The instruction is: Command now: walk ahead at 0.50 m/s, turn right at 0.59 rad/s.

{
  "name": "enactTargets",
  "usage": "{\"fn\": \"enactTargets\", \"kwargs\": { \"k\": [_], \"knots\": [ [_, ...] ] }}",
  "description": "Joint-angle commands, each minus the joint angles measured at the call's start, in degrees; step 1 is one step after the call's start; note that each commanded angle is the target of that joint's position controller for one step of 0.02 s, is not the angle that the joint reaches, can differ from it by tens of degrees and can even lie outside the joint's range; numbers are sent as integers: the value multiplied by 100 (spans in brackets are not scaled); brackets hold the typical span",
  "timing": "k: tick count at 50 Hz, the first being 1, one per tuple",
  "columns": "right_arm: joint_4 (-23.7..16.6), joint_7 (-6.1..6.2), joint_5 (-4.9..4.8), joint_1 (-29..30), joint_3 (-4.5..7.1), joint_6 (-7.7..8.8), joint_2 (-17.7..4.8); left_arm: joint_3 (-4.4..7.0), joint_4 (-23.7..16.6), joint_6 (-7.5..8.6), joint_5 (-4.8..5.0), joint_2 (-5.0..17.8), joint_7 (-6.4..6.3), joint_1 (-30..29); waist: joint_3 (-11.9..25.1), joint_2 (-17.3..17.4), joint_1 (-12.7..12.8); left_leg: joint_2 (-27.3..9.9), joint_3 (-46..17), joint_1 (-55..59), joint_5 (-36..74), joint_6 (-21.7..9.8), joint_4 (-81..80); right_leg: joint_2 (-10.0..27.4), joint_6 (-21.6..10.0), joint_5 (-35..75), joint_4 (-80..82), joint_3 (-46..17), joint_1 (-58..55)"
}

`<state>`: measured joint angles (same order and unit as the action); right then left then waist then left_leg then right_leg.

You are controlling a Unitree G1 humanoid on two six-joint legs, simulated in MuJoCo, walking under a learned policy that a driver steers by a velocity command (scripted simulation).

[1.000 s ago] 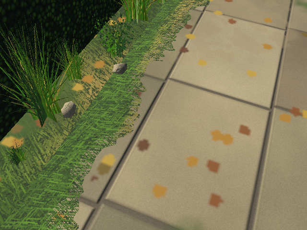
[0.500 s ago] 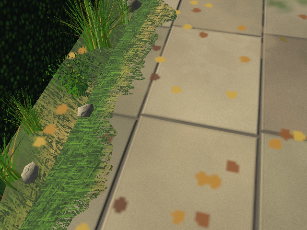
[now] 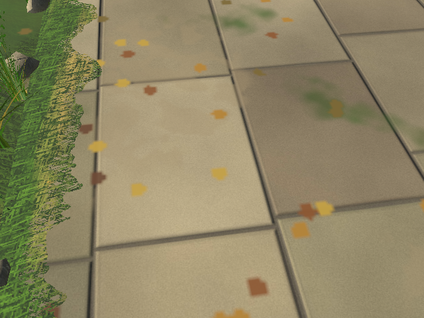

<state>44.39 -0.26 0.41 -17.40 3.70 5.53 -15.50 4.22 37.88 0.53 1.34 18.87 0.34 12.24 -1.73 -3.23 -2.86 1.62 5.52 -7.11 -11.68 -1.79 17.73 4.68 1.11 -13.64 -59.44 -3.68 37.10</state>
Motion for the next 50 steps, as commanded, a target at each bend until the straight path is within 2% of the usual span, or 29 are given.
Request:
{"fn": "enactTargets", "kwargs": {
  "k": [1,4,8,10,11,12,13,14,15,16,17,18,20,22,25,30,34,36,37,38,39,40,41,42,43,44,45,47,50],
  "knots": [
    [-328,24,-9,416,216,86,-908,-11,-436,85,-5,102,77,-180,-14,711,98,-1568,-747,273,1428,-897,-920,207,22,843,703,-93,378],
    [-183,50,-52,254,236,26,-1037,-61,-575,149,-8,8,182,-742,-140,633,-109,-1509,-225,379,1601,-753,-892,100,-79,1491,1607,205,111],
    [35,46,-174,-49,292,-90,-1221,-53,-835,147,4,46,294,-1227,-287,640,-180,-1735,49,928,2151,-619,-646,-55,-345,1058,2238,465,-29],
    [103,56,-233,-90,327,-153,-1376,25,-871,136,-41,183,298,-1035,-72,777,68,-1792,188,1132,3859,-550,-47,-387,-590,444,2410,704,-636],
    [125,68,-250,-58,335,-188,-1442,127,-766,121,-66,354,278,-540,246,807,409,-1734,316,1105,4683,-472,661,-608,-745,350,2580,827,-1377],
    [140,85,-241,-46,278,-206,-1344,286,-495,104,-55,609,216,382,726,686,907,-1543,518,628,4799,-319,1733,-821,-936,771,2920,872,-2768],
    [40,97,-72,-127,135,-168,-1042,435,-281,49,-50,1044,103,1333,1348,99,1258,-1298,569,-794,2850,-95,3440,-20,-1229,1055,2809,-299,-4599],
    [-175,1,41,-788,-111,-47,-343,454,-294,97,-26,1568,89,1164,2062,-1255,538,-211,33,-2947,-2131,220,5380,1462,-2250,-71,3457,-3494,-6069],
    [-78,-58,-164,-239,14,78,-934,307,-384,161,-33,1006,119,1287,2363,-444,1010,-305,-984,-3380,-2202,169,5937,1617,-2214,-489,4005,-3974,-6014],
    [-298,-81,-341,347,68,135,-1094,232,-299,228,-79,833,142,1051,1445,-334,1014,-508,-915,-3774,-1731,98,5932,1408,-1960,-8,4097,-3034,-5353],
    [-317,-41,-278,501,33,168,-992,191,-276,265,-63,723,141,699,950,6,785,-758,-873,-3652,-1219,65,5519,1157,-1775,611,4131,-2333,-4548],
    [-273,-7,-152,532,51,159,-976,137,-286,283,-98,545,141,375,644,60,581,-911,-852,-3383,-910,101,5143,961,-1673,1216,4236,-1835,-3867],
    [-152,-19,-124,206,59,33,-885,71,-316,345,-170,351,134,126,575,-61,262,-1044,-916,-2774,-559,170,4832,774,-1665,1664,4582,-1412,-3168],
    [-100,-10,-82,155,26,-84,-700,85,-202,424,-127,405,116,133,437,19,170,-1053,-849,-2720,-331,307,4480,740,-1730,1905,4858,-1065,-2840],
    [-254,4,-25,694,-19,-128,-571,107,-10,450,-131,508,41,291,119,75,286,-1049,-833,-3076,582,459,3549,605,-1637,1978,5075,-620,-2776],
    [-375,-144,-152,1442,-116,-66,-407,126,294,448,-141,637,-11,593,-143,22,647,-787,-632,-2807,2002,317,1989,552,-1305,1434,5260,95,-2976],
    [-613,-271,-186,1836,-107,-65,-483,173,582,384,-104,689,-29,814,-328,82,756,-640,-744,-3208,1564,31,1520,929,-1183,1651,5029,284,-3912],
    [-686,-339,-156,1797,-86,-63,-532,203,636,317,-79,742,-68,756,-253,22,662,-521,-628,-3150,1048,-143,1427,1040,-1052,2441,4680,408,-4301],
    [-678,-352,-136,1614,-48,-71,-607,219,624,283,-83,800,-95,667,-92,-67,536,-364,-467,-2822,763,-243,1423,1019,-962,3389,4340,515,-4387],
    [-615,-342,-119,1239,31,-92,-744,234,602,240,-94,866,-130,593,220,-161,326,-139,-256,-2245,542,-354,1452,946,-856,4472,3759,642,-4427],
    [-427,-309,-111,479,176,-111,-968,212,556,177,-105,841,-177,502,678,-77,-89,134,-84,-1195,640,-510,1300,713,-675,5100,2671,912,-4183],
    [-275,-242,-128,-403,336,-145,-1370,134,438,175,-184,706,-246,617,1279,359,-423,-365,-999,460,925,-815,1354,488,-440,3996,1083,1048,-3033],
    [-271,-222,-161,-689,457,-139,-1923,-102,209,317,-293,15,-143,1267,1927,1828,-1,-1788,-4144,2570,-147,-1986,885,-704,18,-314,-1123,831,-450],
    [-314,-227,-202,-791,313,-128,-1398,-80,281,518,-173,313,-54,919,2360,1452,-305,-1995,-5313,3077,-866,-2078,84,-836,-37,-1826,-1817,-219,381],
    [-350,-198,-154,-551,246,-120,-1181,-9,96,658,39,611,24,390,1566,1179,-375,-1851,-4490,2558,-723,-1774,-26,-510,-157,-1440,-1860,-343,817],
    [-429,-172,-137,-245,228,-117,-1102,-42,3,738,30,566,16,64,1090,639,-253,-1623,-3845,1794,-257,-1600,-33,-262,-217,-1006,-1478,-263,734],
    [-493,-157,-124,56,187,-129,-972,-17,-27,761,-107,560,-20,-116,669,336,-62,-1429,-3349,1016,421,-1503,-113,-96,-188,-752,-939,-192,520],
    [-638,-118,-49,323,134,-139,-839,27,-56,661,-210,542,-44,4,515,581,252,-1182,-2948,207,1230,-1500,-337,38,-77,-510,-430,-195,-92],
    [-649,-28,-96,298,183,-136,-972,-21,-79,508,-236,326,-73,13,353,622,346,-1016,-2469,-456,1684,-1535,-516,8,184,-214,348,-11,-252]
  ]
}}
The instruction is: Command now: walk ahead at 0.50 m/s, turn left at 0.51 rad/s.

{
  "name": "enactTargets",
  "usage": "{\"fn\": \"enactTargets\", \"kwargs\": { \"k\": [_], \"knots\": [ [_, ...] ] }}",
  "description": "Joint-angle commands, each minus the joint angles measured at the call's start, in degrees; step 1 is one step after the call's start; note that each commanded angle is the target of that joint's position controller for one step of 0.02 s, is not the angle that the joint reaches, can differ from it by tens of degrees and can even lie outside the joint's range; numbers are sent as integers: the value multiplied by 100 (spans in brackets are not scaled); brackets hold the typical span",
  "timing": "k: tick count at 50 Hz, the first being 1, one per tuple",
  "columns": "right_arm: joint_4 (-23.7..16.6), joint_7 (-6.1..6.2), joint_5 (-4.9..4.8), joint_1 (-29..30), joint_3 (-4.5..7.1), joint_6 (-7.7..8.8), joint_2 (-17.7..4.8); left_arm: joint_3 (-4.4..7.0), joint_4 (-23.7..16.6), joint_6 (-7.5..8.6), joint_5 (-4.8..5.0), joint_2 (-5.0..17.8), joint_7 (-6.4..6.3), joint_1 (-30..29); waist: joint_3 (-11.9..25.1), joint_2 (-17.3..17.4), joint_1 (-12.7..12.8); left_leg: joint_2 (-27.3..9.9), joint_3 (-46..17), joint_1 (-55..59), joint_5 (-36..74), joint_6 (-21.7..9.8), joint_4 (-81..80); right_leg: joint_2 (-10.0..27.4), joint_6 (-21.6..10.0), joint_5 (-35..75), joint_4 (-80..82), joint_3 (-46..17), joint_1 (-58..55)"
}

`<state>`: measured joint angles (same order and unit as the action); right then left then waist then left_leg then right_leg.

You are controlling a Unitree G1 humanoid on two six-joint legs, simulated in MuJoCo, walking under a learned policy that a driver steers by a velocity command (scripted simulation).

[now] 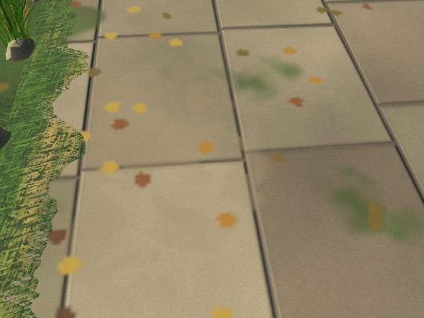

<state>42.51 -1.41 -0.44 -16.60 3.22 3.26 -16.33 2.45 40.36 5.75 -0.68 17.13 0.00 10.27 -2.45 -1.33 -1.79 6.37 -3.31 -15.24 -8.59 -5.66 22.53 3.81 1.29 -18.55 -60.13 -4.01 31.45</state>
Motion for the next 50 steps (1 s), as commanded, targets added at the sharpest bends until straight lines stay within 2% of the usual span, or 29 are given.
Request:
{"fn": "enactTargets", "kwargs": {
  "k": [1,5,8,11,12,13,14,15,16,17,18,19,20,22,25,31,35,36,37,38,39,40,41,42,43,44,45,47,50],
  "knots": [
    [-439,126,-27,164,258,83,-964,129,-386,-32,-36,436,-49,7,341,441,185,-1414,-1453,215,1353,-1093,-1030,56,241,620,807,59,320],
    [-336,225,-79,-121,283,-1,-1013,57,-557,20,17,265,-2,-838,243,583,-151,-1067,-1192,-121,697,-716,-919,-273,333,2151,2439,100,-259],
    [-235,249,-120,-390,292,-67,-1004,100,-660,86,98,392,64,-1186,240,631,-260,-1209,-1594,179,326,-631,-638,-409,279,2254,2968,-33,-464],
    [-242,269,-101,-371,305,-117,-971,200,-637,160,125,602,104,-1031,268,798,-86,-1394,-2113,651,280,-498,-128,-406,65,1658,3269,-156,-727],
    [-272,265,-93,-284,298,-134,-923,244,-555,186,126,654,95,-731,331,859,101,-1344,-2162,642,384,-419,114,-407,-60,1567,3444,-80,-1125],
    [-316,251,-71,-250,241,-131,-753,324,-438,209,84,788,61,-234,628,808,355,-1101,-2015,502,574,-261,650,-291,-243,1547,3603,-72,-1942],
    [-413,221,-3,-258,116,-107,-418,408,-371,224,-11,1063,10,542,1350,302,693,-768,-1577,-69,49,-61,2081,572,-607,1187,3505,-850,-3300],
    [-557,224,-141,-1020,10,-57,-93,523,-177,128,-54,1500,14,1097,2049,-1437,441,64,-713,-2068,-2233,346,3928,1842,-1531,37,3849,-3290,-5166],
    [-490,239,-177,-1022,77,-45,-610,451,-177,93,91,1104,55,1106,1796,-1334,523,-404,-739,-2890,-2482,420,4800,2064,-1537,-1283,4213,-4166,-5050],
    [-525,238,-154,-463,182,-71,-952,354,-235,71,92,748,37,878,1075,-739,670,-615,-718,-3073,-1943,460,5082,1804,-1302,-1308,4333,-3373,-4404],
    [-595,245,-100,-114,198,-103,-946,302,-255,38,39,641,30,589,631,-352,607,-798,-515,-2929,-1525,500,5041,1561,-1148,-546,4405,-2567,-3729],
    [-667,225,-39,96,213,-102,-883,261,-210,21,12,519,28,413,316,-262,523,-946,-499,-2823,-1232,517,4810,1342,-1110,139,4535,-2013,-3212],
    [-696,186,-66,79,224,-120,-782,224,-168,32,-19,433,15,325,235,-437,388,-1095,-482,-2577,-1047,515,4649,1178,-1047,594,4655,-1559,-2889],
    [-709,145,-121,39,185,-173,-536,217,-62,69,20,375,26,316,181,-565,316,-1169,-326,-2370,-917,540,4393,984,-1087,1019,4891,-974,-2586],
    [-832,133,-58,329,98,-174,-298,283,157,112,44,590,59,469,84,-339,309,-1176,-320,-2511,-577,611,3627,1053,-1314,1620,5134,-573,-2543],
    [-1025,-41,-39,1344,-37,-2,-154,319,491,2,178,865,55,750,-49,-206,594,-1083,217,-1993,815,559,1615,876,-1186,2205,5180,281,-2677],
    [-1222,-110,-76,1766,-3,29,-307,347,779,-130,256,1019,48,1093,-149,-328,587,-941,339,-1837,373,327,1015,1185,-1070,2693,4919,256,-3289],
    [-1213,-115,-60,1663,34,34,-390,358,817,-165,270,1074,35,1072,-67,-384,462,-844,417,-1563,195,228,880,1207,-1011,3264,4687,309,-3400],
    [-1114,-104,-28,1279,108,36,-517,362,842,-198,287,1127,15,1001,187,-418,179,-677,564,-898,209,104,683,1130,-909,4159,4197,462,-3395],
    [-852,-68,-4,488,243,23,-738,325,862,-222,284,1066,-6,987,667,-343,-234,-507,690,282,417,-60,497,905,-762,4753,3285,700,-3136],
    [-618,8,12,-455,382,-15,-1068,226,781,-200,179,867,-31,971,1318,-106,-642,-1026,95,1901,571,-293,718,668,-540,3804,1927,872,-2134],
    [-544,59,89,-903,489,-43,-1694,-9,546,-105,60,202,12,1466,2106,1357,-421,-2587,-2666,3861,-339,-1201,368,-261,-129,487,-367,929,158],
    [-551,50,9,-946,373,-40,-1270,54,662,15,125,500,47,1305,2529,1303,-538,-2880,-3890,3872,-764,-1396,-338,-396,-142,-1424,-1243,-6,789],
    [-540,31,8,-572,266,-8,-1037,168,484,75,303,850,87,882,1595,1085,-467,-2685,-3050,3203,-762,-1154,-433,-82,-215,-1154,-1479,-64,1299],
    [-554,25,5,-240,215,15,-862,149,416,98,317,797,78,553,1046,797,-321,-2398,-2282,2421,-413,-987,-522,167,-257,-668,-1239,70,1255],
    [-539,0,34,66,169,40,-704,156,413,85,217,728,55,435,652,590,-133,-2173,-1797,1699,33,-894,-709,318,-228,-300,-855,119,1068],
    [-552,-10,80,284,120,85,-516,178,488,10,179,685,51,564,535,664,81,-2019,-1401,1212,380,-805,-906,474,-209,-19,-619,42,686],
    [-475,-14,86,421,143,184,-503,134,621,-156,197,432,60,815,460,670,273,-1990,-981,687,669,-852,-1266,509,-110,271,-455,35,289],
    [-249,40,140,324,198,298,-623,128,506,-279,194,343,19,443,135,502,253,-1993,-356,540,919,-823,-1565,463,7,977,132,-171,662]
  ]
}}
Over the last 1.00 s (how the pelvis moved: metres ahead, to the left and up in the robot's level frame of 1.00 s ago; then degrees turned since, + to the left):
0.57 -0.05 0.00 2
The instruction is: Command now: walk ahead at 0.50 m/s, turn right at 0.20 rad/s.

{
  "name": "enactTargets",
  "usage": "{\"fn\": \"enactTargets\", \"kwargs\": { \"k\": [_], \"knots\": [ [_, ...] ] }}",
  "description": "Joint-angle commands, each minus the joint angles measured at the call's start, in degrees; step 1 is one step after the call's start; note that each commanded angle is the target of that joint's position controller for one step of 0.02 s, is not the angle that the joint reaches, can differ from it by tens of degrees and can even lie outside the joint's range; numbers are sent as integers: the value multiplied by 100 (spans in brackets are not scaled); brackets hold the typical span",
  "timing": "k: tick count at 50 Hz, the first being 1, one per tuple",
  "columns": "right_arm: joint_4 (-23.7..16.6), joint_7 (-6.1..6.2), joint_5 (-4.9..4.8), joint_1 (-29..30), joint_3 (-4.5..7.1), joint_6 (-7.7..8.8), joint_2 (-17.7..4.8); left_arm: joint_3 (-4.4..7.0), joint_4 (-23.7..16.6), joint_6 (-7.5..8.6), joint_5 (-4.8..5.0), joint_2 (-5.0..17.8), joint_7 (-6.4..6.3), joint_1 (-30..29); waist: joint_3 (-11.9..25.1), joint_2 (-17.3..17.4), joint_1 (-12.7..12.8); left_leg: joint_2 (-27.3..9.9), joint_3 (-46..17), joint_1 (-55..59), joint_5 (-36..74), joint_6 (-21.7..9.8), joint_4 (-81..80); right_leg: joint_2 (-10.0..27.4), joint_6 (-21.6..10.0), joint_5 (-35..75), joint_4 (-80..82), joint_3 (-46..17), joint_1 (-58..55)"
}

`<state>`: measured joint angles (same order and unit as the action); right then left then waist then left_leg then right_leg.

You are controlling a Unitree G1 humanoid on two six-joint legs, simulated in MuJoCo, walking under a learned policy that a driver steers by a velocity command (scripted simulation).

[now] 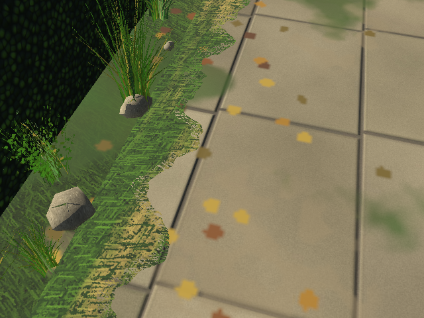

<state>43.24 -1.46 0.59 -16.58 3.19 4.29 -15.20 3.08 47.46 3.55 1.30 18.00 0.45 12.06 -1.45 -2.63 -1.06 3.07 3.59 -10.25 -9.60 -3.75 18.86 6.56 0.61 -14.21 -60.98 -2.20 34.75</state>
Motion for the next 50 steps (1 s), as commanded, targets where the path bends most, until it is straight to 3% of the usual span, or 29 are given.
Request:
{"fn": "enactTargets", "kwargs": {
  "k": [1,6,11,13,14,15,16,17,18,19,20,21,22,25,27,30,34,36,38,39,40,41,42,43,44,47,50],
  "knots": [
    [-254,70,49,260,207,203,-753,67,-242,-57,-14,244,-18,122,-18,595,135,-1634,-845,114,1084,-952,-1227,148,82,893,511,-409,429],
    [-15,161,-4,76,237,187,-923,-10,-499,8,-32,82,128,-703,-264,495,-175,-1561,-7,357,1161,-661,-1368,-72,-21,2162,2058,-50,207],
    [275,206,-117,-241,307,-10,-1055,-19,-897,2,-34,127,296,-1247,-392,478,-313,-1889,273,1535,1940,-491,-838,-206,-321,1387,2646,220,551],
    [260,261,-134,-138,350,-113,-1206,57,-981,-15,-37,274,344,-1053,-126,670,-111,-1905,450,1768,3777,-346,-130,-503,-522,736,2651,573,57],
    [236,301,-130,-84,366,-172,-1268,147,-927,-35,-38,425,343,-631,190,772,139,-1849,554,1763,4737,-252,563,-735,-649,480,2625,757,-546],
    [197,342,-134,-4,345,-227,-1247,307,-733,-45,-24,679,305,202,642,685,603,-1639,739,1403,5002,-76,1702,-998,-840,672,2899,828,-1710],
    [84,384,-55,-105,265,-202,-1100,506,-545,-88,-4,1161,203,1167,1246,150,984,-1398,759,101,3583,167,3394,-472,-1190,815,3016,-219,-3505],
    [-180,251,128,-733,-22,-28,-226,599,-558,-77,70,1717,162,1181,1795,-1335,352,-146,336,-2593,-1842,583,5438,1004,-2348,-111,3477,-3462,-5554],
    [-172,155,-74,-176,34,209,-662,454,-675,-32,30,1227,159,1354,2357,-647,779,-74,-895,-3276,-2392,479,6045,1223,-2433,-656,4246,-4521,-5954],
    [-359,95,-285,389,107,346,-932,381,-666,11,-31,966,143,1145,1556,-415,862,-374,-960,-3698,-1884,336,5967,1059,-2125,-258,4354,-3650,-5442],
    [-409,117,-242,571,75,420,-869,351,-727,33,-24,857,126,805,1069,54,654,-624,-911,-3566,-1406,272,5504,814,-1934,256,4349,-2988,-4640],
    [-381,158,-93,648,110,427,-889,297,-812,24,-29,675,109,434,685,245,429,-787,-868,-3241,-1155,315,4986,613,-1815,892,4426,-2469,-3830],
    [-377,167,-35,563,149,373,-922,244,-917,25,-104,549,82,223,574,113,219,-894,-905,-2806,-979,359,4742,469,-1792,1384,4555,-2180,-3272],
    [-391,169,24,422,131,186,-722,268,-997,32,-83,622,14,128,391,54,11,-887,-751,-2435,-755,617,4021,280,-1836,2000,4805,-1726,-2449],
    [-514,183,40,794,74,136,-582,320,-961,24,-57,786,-61,247,215,33,98,-789,-653,-2408,-120,771,3222,99,-1725,2023,4871,-1414,-2107],
    [-661,138,8,1451,2,167,-432,340,-893,-33,-15,825,-127,460,128,-134,370,-508,-607,-1929,1138,823,1856,-225,-1403,1420,4781,-1150,-1813],
    [-807,57,-105,1862,61,240,-632,347,-759,-101,36,795,-151,817,133,-230,507,-333,-804,-1629,1359,740,1096,-31,-1244,791,4413,-1684,-2196],
    [-799,35,-85,1754,136,287,-803,358,-761,-142,13,781,-177,788,108,-349,379,-313,-888,-1514,952,585,886,62,-1121,1005,3971,-2010,-2532],
    [-651,69,5,1143,230,346,-932,336,-858,-209,-9,656,-197,600,379,-422,18,-282,-711,-674,1080,333,471,-253,-811,1778,3098,-1988,-2608],
    [-619,103,123,591,294,375,-1162,244,-989,-206,-63,389,-192,557,1035,-149,-229,-918,-1139,512,1826,25,649,-590,-559,1505,1965,-1697,-2226],
    [-618,139,194,126,353,313,-1514,133,-1020,-196,-167,-4,-195,1356,1882,1244,9,-2330,-2588,2371,3539,-659,1067,-1277,-169,-1611,216,-1055,-866],
    [-450,85,39,-170,382,181,-1509,130,-1108,-168,-12,298,-181,1833,2419,2394,85,-3132,-4439,3004,2576,-1347,668,-1261,23,-2672,-1097,-786,336],
    [-640,100,6,133,261,118,-1014,265,-986,-228,51,781,-208,1494,1823,1436,-61,-2802,-3916,2431,1927,-1145,464,-913,170,-2195,-1613,-926,606],
    [-702,136,25,439,173,42,-758,323,-1099,-316,29,939,-227,896,1273,955,-136,-2518,-2942,1761,1995,-908,430,-760,251,-1785,-1641,-648,659],
    [-707,144,43,716,111,-15,-633,353,-1148,-416,-11,919,-244,636,868,704,-55,-2215,-2246,1068,2427,-828,360,-594,334,-1589,-1481,-516,495],
    [-548,168,99,1035,147,-58,-719,293,-1244,-596,19,453,-245,702,439,1102,222,-1748,-1177,-108,2546,-795,-108,-398,373,-1200,-628,-141,-207],
    [-408,222,51,1024,234,-90,-929,227,-1411,-616,-53,285,-225,424,670,998,162,-1990,-916,101,2954,-1027,-241,-286,389,-748,173,-91,-307]
  ]
}}
Over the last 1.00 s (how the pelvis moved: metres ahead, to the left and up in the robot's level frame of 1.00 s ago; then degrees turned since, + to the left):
0.51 0.10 0.00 20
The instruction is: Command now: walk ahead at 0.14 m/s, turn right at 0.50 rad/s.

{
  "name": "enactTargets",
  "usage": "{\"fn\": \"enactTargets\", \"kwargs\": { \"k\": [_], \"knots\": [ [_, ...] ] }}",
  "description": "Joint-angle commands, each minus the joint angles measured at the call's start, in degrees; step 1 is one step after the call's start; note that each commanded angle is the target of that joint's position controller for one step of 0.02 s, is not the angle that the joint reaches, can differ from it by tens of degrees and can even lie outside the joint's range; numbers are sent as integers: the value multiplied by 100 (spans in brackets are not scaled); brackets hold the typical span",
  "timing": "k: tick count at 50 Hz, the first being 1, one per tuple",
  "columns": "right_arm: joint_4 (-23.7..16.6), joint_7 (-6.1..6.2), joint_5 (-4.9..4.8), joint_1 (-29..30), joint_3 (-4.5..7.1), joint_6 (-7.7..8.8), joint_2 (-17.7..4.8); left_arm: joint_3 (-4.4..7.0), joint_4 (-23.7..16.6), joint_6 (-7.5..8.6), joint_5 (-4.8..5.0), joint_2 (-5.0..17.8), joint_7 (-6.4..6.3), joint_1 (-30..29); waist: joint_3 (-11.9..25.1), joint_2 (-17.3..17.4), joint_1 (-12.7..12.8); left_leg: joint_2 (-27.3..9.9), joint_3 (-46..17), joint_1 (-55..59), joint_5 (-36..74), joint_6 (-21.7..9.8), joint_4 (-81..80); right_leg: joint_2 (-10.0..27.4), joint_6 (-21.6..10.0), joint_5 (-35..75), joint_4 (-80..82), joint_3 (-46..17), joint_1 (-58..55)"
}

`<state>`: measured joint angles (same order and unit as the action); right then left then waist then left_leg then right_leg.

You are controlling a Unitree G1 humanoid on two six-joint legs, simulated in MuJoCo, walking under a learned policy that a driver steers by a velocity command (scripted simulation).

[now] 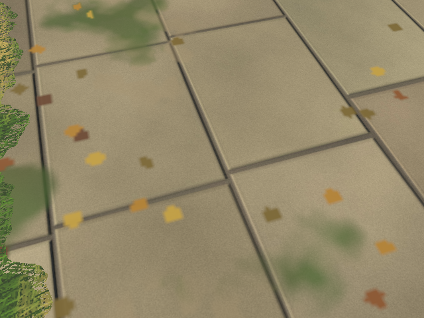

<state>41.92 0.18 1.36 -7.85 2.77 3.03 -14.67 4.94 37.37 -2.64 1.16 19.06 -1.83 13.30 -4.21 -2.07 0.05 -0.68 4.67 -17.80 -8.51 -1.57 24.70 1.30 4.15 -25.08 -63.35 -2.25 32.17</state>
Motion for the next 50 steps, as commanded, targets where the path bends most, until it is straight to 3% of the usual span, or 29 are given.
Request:
{"fn": "enactTargets", "kwargs": {
  "k": [1,7,9,10,11,12,13,14,15,17,20,22,24,25,26,27,28,29,33,41,50],
  "knots": [
    [-244,67,-55,190,286,5,-1013,21,-423,8,-61,151,26,239,1054,864,51,-1627,-912,869,2824,-1261,-833,248,7,561,719,-76,-235],
    [15,-16,-222,191,301,-143,-1196,2,-572,-18,-95,224,165,-282,931,895,-71,-1610,-627,874,1778,-1119,-721,59,-238,969,2330,166,-1095],
    [110,-29,-305,253,274,-179,-1194,14,-524,5,-107,212,200,-193,863,877,67,-1510,-601,817,1301,-904,-376,-74,-427,1451,3356,324,-1646],
    [208,-34,-319,127,212,-177,-1034,43,-475,29,-131,295,192,-112,857,783,108,-1333,-517,600,957,-649,-100,-115,-579,1939,3933,283,-2173],
    [307,-62,-188,-161,104,-149,-755,98,-509,39,-152,567,139,-47,1037,262,44,-998,-209,220,271,-194,402,416,-768,3273,4218,-352,-2904],
    [237,-131,112,-454,-35,-108,-425,115,-680,13,-240,963,47,-147,1302,-1081,-273,-381,216,-662,-1976,339,1521,1677,-1376,5173,3992,-1718,-3609],
    [188,-71,-2,-130,7,-162,-610,-4,-608,80,-341,559,79,-127,1398,-1098,95,-262,-311,-833,-2808,551,2150,1978,-2153,4516,4209,-2031,-3041],
    [193,-33,-121,23,90,-223,-905,-39,-530,167,-329,452,125,-249,1147,-816,96,-315,-480,-904,-2751,605,2612,1707,-2141,4144,4310,-1792,-2806],
    [248,-6,-151,-2,128,-273,-933,-55,-440,235,-288,402,139,-417,1050,-743,23,-353,-574,-975,-2558,615,2751,1470,-1930,3979,4311,-1500,-2719],
    [412,56,-110,-181,173,-371,-954,-52,-380,287,-215,447,137,-740,939,-596,-104,-385,-649,-727,-2145,693,2759,1282,-1733,4150,4288,-1152,-2397],
    [518,59,-154,-249,89,-384,-672,-85,-245,267,-223,293,128,-909,1006,-552,-144,-303,-518,-160,-1663,717,2042,1021,-1651,4181,4203,-790,-2208],
    [538,56,-166,-159,57,-385,-617,-100,-118,242,-215,238,125,-884,1047,-577,-67,-270,-482,106,-1277,679,1402,1033,-1666,3928,4171,-865,-2282],
    [639,26,-127,-311,25,-373,-552,-145,2,219,-159,137,131,-976,1020,-501,-224,-198,-387,703,-286,554,206,888,-1464,3162,4081,-816,-2122],
    [650,12,-39,-305,20,-363,-643,-166,120,238,-141,70,147,-790,980,-329,-207,-284,-546,1042,471,440,-224,718,-1185,2403,4110,-789,-1970],
    [610,23,15,-275,50,-359,-907,-182,212,263,-206,25,158,-624,885,19,-50,-645,-916,1200,1081,277,-297,457,-906,1613,3974,-638,-1785],
    [709,28,-63,-72,134,-364,-1226,-166,235,264,-248,-18,171,-408,661,782,302,-676,-849,673,258,27,-115,98,-691,1121,4106,-284,-1880],
    [677,1,-83,64,80,-339,-908,-165,294,245,-285,99,147,-696,491,729,68,-573,-873,176,-598,-57,-311,9,-540,1133,3960,-172,-2202],
    [721,-2,-37,76,29,-301,-764,-125,313,228,-242,160,118,-826,393,673,33,-531,-872,37,-858,3,-420,14,-531,1257,3875,-158,-2278],
    [959,40,-59,-77,-19,-157,-698,-100,564,178,-211,100,30,-710,433,535,-21,-412,-755,276,-394,157,-358,77,-577,1840,3870,-196,-2308],
    [1244,108,-81,-137,-66,-210,-660,-69,1183,222,-164,96,-1,-532,411,223,-74,-301,-679,528,-142,90,-312,64,-465,2119,3937,-121,-2292],
    [1495,115,-94,-198,-100,-240,-593,-95,1773,225,-142,139,-63,-393,369,211,-46,-213,-615,582,26,65,-353,70,-424,2183,3980,-65,-2351]
  ]
}}
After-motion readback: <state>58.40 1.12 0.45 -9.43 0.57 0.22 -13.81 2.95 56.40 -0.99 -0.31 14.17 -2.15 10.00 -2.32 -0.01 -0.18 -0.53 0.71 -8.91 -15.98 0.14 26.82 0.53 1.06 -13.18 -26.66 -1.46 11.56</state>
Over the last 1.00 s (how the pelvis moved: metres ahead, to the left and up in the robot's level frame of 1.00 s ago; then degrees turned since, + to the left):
0.52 -0.10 -0.01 -34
